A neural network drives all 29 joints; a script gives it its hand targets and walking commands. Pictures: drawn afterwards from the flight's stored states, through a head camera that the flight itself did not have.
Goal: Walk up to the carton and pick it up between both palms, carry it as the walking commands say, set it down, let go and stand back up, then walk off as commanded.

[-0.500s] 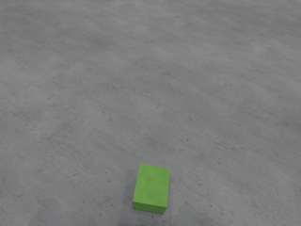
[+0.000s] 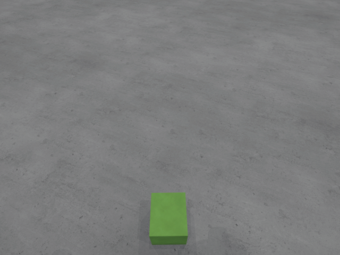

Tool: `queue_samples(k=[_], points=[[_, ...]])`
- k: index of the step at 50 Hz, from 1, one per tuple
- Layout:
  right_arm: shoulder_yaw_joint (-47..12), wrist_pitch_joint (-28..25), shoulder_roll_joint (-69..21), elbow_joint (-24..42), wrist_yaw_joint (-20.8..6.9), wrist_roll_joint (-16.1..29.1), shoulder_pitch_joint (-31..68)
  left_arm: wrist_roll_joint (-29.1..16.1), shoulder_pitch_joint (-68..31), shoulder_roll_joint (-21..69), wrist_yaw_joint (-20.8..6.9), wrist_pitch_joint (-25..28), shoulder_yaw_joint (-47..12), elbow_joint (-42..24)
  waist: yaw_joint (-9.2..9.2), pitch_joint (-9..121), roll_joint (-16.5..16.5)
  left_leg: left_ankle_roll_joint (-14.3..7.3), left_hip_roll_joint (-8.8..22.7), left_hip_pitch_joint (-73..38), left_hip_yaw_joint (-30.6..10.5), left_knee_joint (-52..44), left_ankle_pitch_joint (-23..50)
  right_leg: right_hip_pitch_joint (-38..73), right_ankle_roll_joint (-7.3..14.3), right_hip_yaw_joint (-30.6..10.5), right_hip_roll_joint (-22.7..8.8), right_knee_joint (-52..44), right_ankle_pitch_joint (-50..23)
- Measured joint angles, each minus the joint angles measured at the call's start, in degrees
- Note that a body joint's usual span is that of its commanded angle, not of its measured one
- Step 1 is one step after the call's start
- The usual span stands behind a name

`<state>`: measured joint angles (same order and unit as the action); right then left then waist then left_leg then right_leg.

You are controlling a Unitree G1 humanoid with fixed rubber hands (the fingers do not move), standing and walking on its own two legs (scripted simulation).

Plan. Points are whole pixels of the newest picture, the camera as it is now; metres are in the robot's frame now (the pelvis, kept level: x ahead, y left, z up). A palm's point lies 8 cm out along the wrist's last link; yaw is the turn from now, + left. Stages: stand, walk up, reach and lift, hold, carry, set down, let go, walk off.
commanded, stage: stand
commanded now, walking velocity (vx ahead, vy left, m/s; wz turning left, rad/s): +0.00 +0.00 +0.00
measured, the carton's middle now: (168, 218) +0.43 +0.01 -0.69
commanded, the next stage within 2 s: reach and lift in 0.64 s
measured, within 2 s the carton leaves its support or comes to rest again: neither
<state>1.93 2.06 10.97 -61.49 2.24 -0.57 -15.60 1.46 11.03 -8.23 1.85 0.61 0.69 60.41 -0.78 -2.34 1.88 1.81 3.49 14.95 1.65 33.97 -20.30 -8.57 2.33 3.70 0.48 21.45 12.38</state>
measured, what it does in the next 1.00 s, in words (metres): steps on the spot: left foot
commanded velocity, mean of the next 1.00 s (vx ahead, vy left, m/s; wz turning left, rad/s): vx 0.00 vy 0.00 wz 0.00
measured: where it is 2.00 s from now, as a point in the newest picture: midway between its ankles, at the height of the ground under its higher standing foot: outside the picture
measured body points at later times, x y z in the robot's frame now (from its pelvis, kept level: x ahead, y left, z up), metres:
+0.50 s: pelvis +0.01 +0.04 +0.00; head +0.02 +0.05 +0.45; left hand +0.00 +0.27 -0.16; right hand +0.00 -0.18 -0.16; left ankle +0.00 +0.15 -0.75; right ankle -0.01 -0.09 -0.75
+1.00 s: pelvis +0.00 +0.04 -0.03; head +0.07 +0.04 +0.42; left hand +0.15 +0.23 -0.16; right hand +0.15 -0.19 -0.15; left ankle +0.00 +0.15 -0.75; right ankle -0.01 -0.09 -0.75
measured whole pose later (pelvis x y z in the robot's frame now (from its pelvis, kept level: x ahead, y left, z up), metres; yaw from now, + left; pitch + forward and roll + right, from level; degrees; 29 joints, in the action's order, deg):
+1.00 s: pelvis +0.00 +0.04 -0.03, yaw +0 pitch +13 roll -1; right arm 3.0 35.2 8.9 -30.0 -2.7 -2.3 -4.2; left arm 0.6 3.9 -5.6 1.3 -35.7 0.3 30.2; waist -0.1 5.0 -0.1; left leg -0.7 1.7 33.5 2.5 37.9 -17.6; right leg -32.0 -0.7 2.4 -1.7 36.3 17.5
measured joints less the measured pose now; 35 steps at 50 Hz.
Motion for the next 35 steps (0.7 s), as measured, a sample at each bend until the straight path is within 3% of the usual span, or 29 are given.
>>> queue_samples(k=[3, 11, 32, 35], points=[[-0.38, -0.91, 0.08, -1.04, 0.2, 0.04, -0.63, -0.49, 0.36, -0.19, -0.17, -0.24, 0.27, 0.91, -0.1, 0.08, 0.64, 0.1, 0.77, -4.39, -0.02, -8.9, 7.9, 0.21, -0.77, 0.46, 0.71, 0.95, 0.79], [-1.63, -2.57, -2.45, -2.93, -0.07, 0.03, -0.85, -0.93, 0.87, -1.67, -0.23, -0.49, 0.95, 2.8, 0.57, 0.57, -2.78, -1.24, -1.78, -7.57, 1.4, -13.6, 8.74, 2.23, -2.63, -0.61, -1.76, -1.57, -0.26], [-1.34, -2.96, -2.36, -4.16, -0.11, -0.26, -0.58, -0.75, 5.7, -0.47, 0.48, -0.33, 0.22, 6.26, 0.88, 0.05, -2.64, -2.62, -3.11, -8.06, 1.94, -13.73, 8.34, 2.76, -3.99, -1.12, -3.09, -1.93, -0.2], [-3.01, 2.9, -0.56, 7.18, -0.02, 2.68, 2.6, -4.92, 3.64, -1.22, 1.06, -6.59, -2.09, -7.96, 0.4, 2.21, -1.86, -2.62, -2.71, 1.88, 1.23, -4.35, 5.03, -6.7, -2.76, -1.22, -2.77, 6.64, 2.97]])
